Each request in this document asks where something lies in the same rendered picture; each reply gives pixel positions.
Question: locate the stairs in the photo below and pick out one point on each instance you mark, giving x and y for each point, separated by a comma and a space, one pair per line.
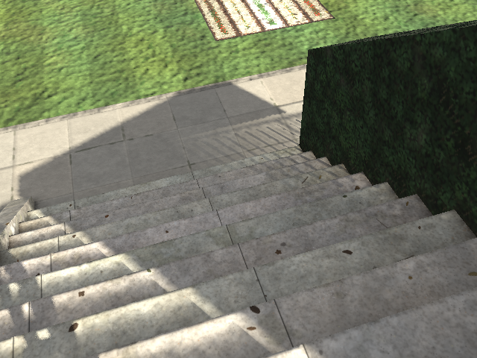
280, 255

